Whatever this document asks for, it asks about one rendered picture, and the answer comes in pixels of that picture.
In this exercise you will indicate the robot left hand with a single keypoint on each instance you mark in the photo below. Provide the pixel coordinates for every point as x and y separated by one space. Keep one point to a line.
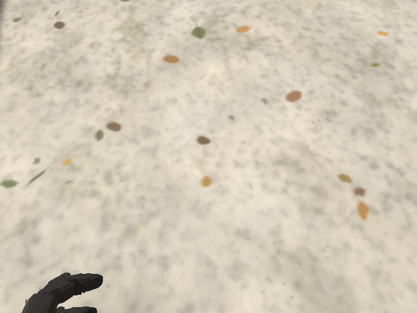
59 290

